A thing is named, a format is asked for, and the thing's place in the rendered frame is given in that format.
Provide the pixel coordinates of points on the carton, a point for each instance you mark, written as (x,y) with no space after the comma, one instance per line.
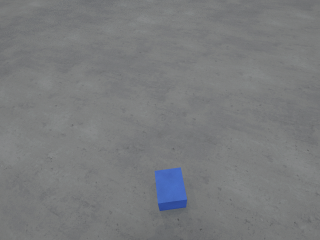
(170,188)

